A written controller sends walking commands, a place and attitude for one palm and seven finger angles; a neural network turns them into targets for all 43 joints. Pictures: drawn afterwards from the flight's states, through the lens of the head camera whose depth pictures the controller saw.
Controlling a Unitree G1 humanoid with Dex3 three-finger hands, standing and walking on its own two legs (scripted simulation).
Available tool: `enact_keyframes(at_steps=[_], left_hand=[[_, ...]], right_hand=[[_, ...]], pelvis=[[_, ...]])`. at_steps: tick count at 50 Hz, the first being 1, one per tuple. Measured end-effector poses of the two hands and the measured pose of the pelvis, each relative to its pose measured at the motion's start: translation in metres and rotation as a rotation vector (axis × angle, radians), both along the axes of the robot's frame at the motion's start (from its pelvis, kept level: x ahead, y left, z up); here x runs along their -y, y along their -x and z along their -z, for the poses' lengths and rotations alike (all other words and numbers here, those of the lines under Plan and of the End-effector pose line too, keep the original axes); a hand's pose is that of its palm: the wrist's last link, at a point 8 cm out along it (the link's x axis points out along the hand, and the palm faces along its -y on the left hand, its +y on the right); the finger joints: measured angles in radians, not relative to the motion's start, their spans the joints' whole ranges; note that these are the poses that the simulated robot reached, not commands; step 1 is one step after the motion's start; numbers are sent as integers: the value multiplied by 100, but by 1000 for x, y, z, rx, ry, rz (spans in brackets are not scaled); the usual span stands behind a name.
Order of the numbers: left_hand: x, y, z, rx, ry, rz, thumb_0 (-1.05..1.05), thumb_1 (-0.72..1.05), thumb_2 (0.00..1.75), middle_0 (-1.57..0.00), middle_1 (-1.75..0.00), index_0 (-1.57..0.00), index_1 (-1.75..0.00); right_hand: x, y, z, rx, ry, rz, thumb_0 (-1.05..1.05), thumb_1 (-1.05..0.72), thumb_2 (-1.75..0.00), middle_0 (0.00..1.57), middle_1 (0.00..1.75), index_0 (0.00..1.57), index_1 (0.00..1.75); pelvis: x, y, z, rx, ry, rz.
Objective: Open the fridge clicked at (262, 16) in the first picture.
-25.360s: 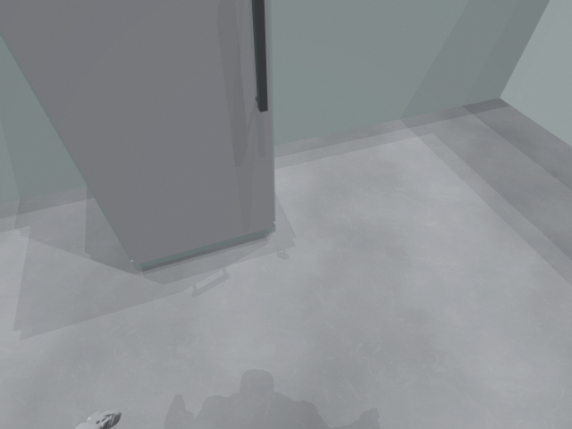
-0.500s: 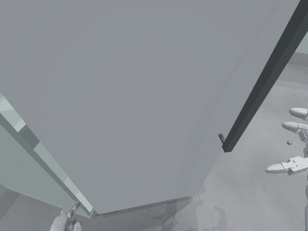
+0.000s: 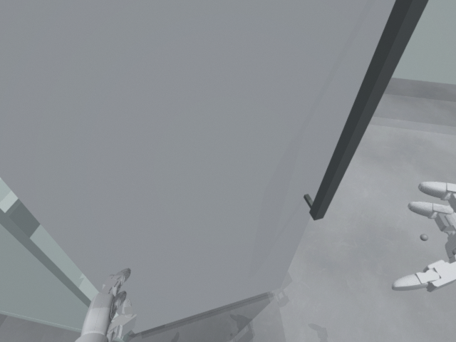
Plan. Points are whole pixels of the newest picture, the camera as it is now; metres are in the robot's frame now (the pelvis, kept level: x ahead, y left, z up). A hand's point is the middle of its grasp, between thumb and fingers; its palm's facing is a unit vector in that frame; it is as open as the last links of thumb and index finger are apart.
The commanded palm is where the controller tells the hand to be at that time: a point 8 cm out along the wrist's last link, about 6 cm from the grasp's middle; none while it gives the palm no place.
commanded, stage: draw the hand back to the body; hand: right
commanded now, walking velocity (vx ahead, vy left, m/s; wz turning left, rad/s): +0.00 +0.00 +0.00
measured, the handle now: (343, 129) +0.42 -0.20 +0.18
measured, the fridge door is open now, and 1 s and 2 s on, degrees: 62 62 62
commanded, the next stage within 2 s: step back with the hand held close in 1.56 s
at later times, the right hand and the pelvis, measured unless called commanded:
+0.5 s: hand (434, 246) +0.22 -0.27 +0.15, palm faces +0.16 +0.98 -0.08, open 14.5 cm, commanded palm +0.18 -0.31 +0.16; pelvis +0.01 +0.00 +0.01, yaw +0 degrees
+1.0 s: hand (452, 242) +0.22 -0.28 +0.17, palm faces +0.47 +0.80 -0.37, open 10.6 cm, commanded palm +0.17 -0.31 +0.18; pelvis +0.02 -0.01 +0.02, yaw +1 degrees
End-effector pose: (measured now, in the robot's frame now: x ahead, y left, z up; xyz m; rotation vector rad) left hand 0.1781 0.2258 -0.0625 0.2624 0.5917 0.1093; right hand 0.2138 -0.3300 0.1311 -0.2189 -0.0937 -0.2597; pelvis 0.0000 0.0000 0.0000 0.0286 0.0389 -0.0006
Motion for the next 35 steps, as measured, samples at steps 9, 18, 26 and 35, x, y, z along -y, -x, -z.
enact_keyframes(at_steps=[9,18,26,35], left_hand=[[-7,9,-6,52,9,-47,2,90,89,-20,-31,-21,-30],[-12,7,-16,121,36,-50,2,90,89,-20,-31,-21,-30],[-9,-2,-19,134,8,-5,2,90,89,-20,-30,-21,-30],[6,-4,-12,40,20,44,2,90,89,-20,-30,-21,-30]], right_hand=[[-4,-18,-6,-76,-162,-166,-2,55,-20,25,115,25,115],[-8,-1,-19,-68,-156,-139,-1,55,-20,25,115,25,115],[-9,25,-23,-52,-92,-68,-2,50,-22,25,112,25,112],[-13,39,-32,-2,120,217,-1,26,-34,24,98,24,99]], pelvis=[[-2,-3,-6,39,1,2],[-3,-8,-7,41,7,-14],[-3,-6,-7,62,0,5],[0,-4,-13,80,8,0]])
